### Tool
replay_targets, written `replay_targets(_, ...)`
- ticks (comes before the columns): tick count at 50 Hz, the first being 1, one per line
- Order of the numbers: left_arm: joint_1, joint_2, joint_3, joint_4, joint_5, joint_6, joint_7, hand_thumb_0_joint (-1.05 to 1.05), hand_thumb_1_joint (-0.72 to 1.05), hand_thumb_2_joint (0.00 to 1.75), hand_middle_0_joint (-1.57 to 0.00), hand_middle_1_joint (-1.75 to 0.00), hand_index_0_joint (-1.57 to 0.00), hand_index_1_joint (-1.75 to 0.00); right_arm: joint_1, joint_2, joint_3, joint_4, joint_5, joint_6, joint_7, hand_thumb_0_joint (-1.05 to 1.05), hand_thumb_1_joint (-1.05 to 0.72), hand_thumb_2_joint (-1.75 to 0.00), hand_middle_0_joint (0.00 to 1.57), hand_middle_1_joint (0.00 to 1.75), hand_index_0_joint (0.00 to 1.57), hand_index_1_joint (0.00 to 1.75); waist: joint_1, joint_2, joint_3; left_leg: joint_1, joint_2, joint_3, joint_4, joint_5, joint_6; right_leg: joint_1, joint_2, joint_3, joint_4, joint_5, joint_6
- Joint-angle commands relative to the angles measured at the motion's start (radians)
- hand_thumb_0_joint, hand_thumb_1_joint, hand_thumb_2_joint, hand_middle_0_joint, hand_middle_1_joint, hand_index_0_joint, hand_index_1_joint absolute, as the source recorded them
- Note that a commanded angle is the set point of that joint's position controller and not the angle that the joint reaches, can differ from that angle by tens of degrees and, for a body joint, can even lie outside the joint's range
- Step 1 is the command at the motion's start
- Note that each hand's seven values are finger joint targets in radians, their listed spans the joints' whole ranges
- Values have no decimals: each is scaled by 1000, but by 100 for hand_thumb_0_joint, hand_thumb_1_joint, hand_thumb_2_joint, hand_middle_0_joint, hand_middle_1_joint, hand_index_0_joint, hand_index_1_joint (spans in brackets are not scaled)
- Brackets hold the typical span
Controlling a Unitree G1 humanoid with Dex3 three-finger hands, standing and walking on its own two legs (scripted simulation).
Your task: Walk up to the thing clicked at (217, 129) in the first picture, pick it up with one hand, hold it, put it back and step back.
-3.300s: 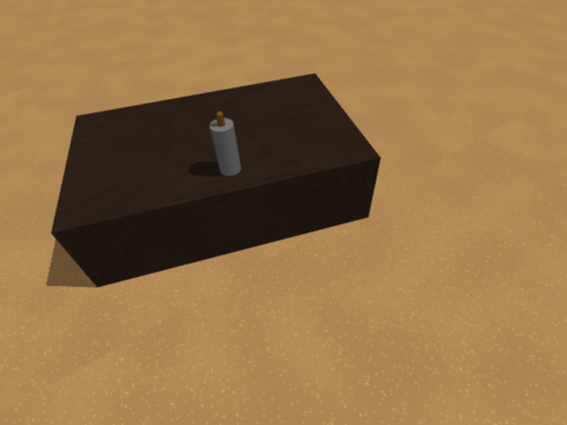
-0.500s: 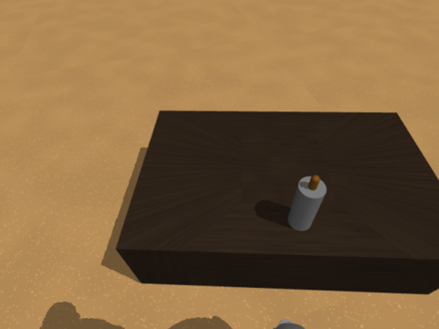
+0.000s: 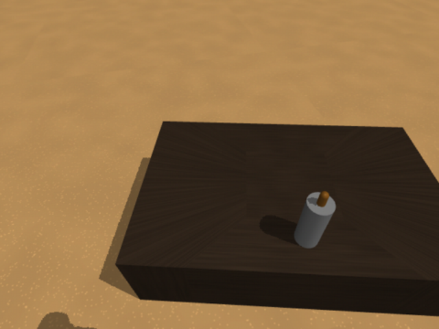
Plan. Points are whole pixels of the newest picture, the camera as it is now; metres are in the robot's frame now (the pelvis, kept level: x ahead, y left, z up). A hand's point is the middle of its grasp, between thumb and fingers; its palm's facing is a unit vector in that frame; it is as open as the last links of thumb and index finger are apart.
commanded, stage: walk up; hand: right
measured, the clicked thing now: (314, 217) +0.53 -0.25 -0.27
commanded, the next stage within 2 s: stand in 1.40 s
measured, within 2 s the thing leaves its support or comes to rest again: neither
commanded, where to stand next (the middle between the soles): +0.10 -0.03 m, yaw -2 degrees
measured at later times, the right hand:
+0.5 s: hand out of the picture +0.13 -0.26 -0.14, palm faces -0.06 +0.94 -0.35, open 7.4 cm
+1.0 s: hand out of the picture +0.09 -0.27 -0.13, palm faces +0.00 +0.92 -0.38, open 7.4 cm
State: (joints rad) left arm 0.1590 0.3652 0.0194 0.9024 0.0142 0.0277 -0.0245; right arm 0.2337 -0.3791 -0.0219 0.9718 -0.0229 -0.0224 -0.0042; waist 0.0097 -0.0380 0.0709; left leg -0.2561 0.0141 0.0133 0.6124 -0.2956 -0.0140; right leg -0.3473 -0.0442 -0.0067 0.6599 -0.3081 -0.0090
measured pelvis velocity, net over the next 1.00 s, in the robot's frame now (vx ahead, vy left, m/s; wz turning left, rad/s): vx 0.02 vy -0.01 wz -0.02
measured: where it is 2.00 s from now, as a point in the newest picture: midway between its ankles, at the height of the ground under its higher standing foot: outside the picture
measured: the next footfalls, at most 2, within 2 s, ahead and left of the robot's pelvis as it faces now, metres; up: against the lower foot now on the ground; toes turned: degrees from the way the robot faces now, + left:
none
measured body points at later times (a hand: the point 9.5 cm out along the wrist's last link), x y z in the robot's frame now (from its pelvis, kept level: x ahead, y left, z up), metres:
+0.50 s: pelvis +0.02 +0.00 +0.01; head +0.04 -0.01 +0.46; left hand +0.07 +0.31 -0.11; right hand +0.13 -0.31 -0.11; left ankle +0.02 +0.13 -0.72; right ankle +0.07 -0.13 -0.72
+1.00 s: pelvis +0.02 -0.01 +0.02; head +0.04 +0.00 +0.47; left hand +0.13 +0.29 -0.11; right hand +0.10 -0.32 -0.11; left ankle +0.02 +0.13 -0.72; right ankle +0.07 -0.13 -0.72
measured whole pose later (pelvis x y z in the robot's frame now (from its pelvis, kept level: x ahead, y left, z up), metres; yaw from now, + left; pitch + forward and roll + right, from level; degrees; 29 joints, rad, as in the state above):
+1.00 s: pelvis +0.02 -0.01 +0.02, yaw -1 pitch -2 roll +0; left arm 0.08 0.35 0.03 1.08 0.01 0.02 -0.04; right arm 0.12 -0.37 -0.01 1.10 -0.01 -0.02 0.00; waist 0.00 -0.02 0.06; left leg -0.13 0.04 0.02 0.39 -0.22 -0.03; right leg -0.22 -0.01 -0.01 0.40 -0.14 0.00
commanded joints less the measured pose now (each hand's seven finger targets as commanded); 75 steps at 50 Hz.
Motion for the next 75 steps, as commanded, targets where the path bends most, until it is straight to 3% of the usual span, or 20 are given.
replay_targets(1, 10, 207, 68, -7, -7, -15, 4, 0, 90, 90, -20, -30, -20, -30, -135, -261, -57, -74, -3, -37, -19, 0, -90, -90, 20, 30, 20, 30, 47, 163, 29, -201, 204, -229, -286, -157, 138, 119, -3, 42, -50, -74, -35)
replay_targets(3, -3, 210, 63, 5, -10, -27, 1, 0, 90, 90, -20, -30, -20, -30, -118, -245, -49, -56, 5, -46, -15, 0, -90, -90, 20, 30, 20, 30, 37, 189, -26, -107, 147, -161, -216, 71, 81, 145, -22, 51, -144, 134, -41)
replay_targets(4, -17, 220, 65, 12, -8, -28, 2, 0, 90, 90, -20, -30, -20, -30, -109, -247, -50, -48, 9, -43, -15, 0, -90, -90, 20, 30, 20, 30, 26, 195, -53, -91, 138, -156, -197, 96, 73, 163, -22, 55, -143, 169, -41)
replay_targets(8, -50, 222, 54, 39, -2, -18, -5, 0, 90, 90, -20, -30, -20, -30, -123, -240, -48, -38, 9, -27, -18, 0, -90, -90, 20, 30, 20, 30, 11, 164, -45, -99, 137, -157, -266, -172, 77, 144, -32, 73, -187, 5, -39)
replay_targets(10, -48, 214, 48, 57, -8, -16, -9, 0, 90, 90, -20, -30, -20, -30, -143, -247, -46, -30, 6, -27, -18, 0, -90, -90, 20, 30, 20, 30, 19, 155, -31, -82, 141, -161, -285, -203, 73, 128, -30, 71, -204, -4, -33)
replay_targets(15, -57, 229, 46, 91, -6, -29, -7, 0, 90, 90, -20, -30, -20, -30, -137, -221, -35, -8, 18, -27, -14, 0, -90, -90, 20, 30, 20, 30, 4, 50, -54, 3, 99, -103, -221, -41, 56, 119, -77, 135, -282, 89, -48)
replay_targets(18, -69, 225, 41, 99, -7, -35, -4, 0, 90, 90, -20, -30, -20, -30, -128, -222, -35, 8, 21, -29, -14, 0, -90, -90, 20, 30, 20, 30, -7, 13, -100, 72, 99, -92, -212, 74, 54, 122, -87, 130, -287, 180, -45)
replay_targets(24, -77, 229, 47, 116, -3, -34, 2, 0, 90, 90, -20, -30, -20, -30, -135, -220, -37, 28, 22, -23, -14, 0, -90, -90, 20, 30, 20, 30, -9, -37, -116, 100, 93, -77, -216, 127, 53, 139, -92, 126, -314, 160, -40)
replay_targets(29, -86, 214, 49, 115, -6, -32, 6, 0, 90, 90, -20, -30, -20, -30, -151, -214, -35, 42, 18, -21, -15, 0, -90, -90, 20, 30, 20, 30, -5, -17, -132, 107, 101, -75, -234, 178, 47, 165, -89, 109, -310, 202, -37)
replay_targets(43, -117, 200, 50, 119, -3, -26, 6, 0, 90, 90, -20, -30, -20, -30, -172, -211, -31, 66, 9, -24, -16, 0, -90, -90, 20, 30, 20, 30, -3, 55, -115, 67, 122, -80, -307, 150, 41, 230, -73, 92, -314, 237, -25)
replay_targets(59, -114, 199, 57, 121, -1, -26, 2, 0, 90, 90, -20, -30, -20, -30, -148, -212, -31, 67, 9, -23, -13, 0, -90, -90, 20, 30, 20, 30, -7, 20, -95, 90, 112, -66, -313, 69, 43, 183, -72, 118, -349, 137, -25)
replay_targets(69, -108, 202, 61, 118, 0, -26, 3, 0, 90, 90, -20, -30, -20, -30, -137, -207, -33, 69, 9, -20, -14, 0, -90, -90, 20, 30, 20, 30, -10, 3, -92, 96, 106, -61, -295, 95, 43, 177, -70, 126, -352, 141, -25)
replay_targets(71, -118, 201, 43, 137, -7, -46, 12, 0, 90, 90, -20, -30, -20, -30, -155, -178, -22, 82, 10, -10, -4, 0, -90, -90, 20, 30, 20, 30, -11, 46, -106, 98, 112, -66, -322, 71, 33, 200, -90, 138, -384, 94, -25)
replay_targets(75, -108, 202, 34, 155, -8, -55, 17, 0, 90, 90, -20, -30, -20, -30, -157, -185, -20, 92, 10, -10, 1, 0, -90, -90, 20, 30, 20, 30, -7, 41, -87, 117, 119, -75, -333, 118, 29, 191, -82, 117, -376, 144, -19)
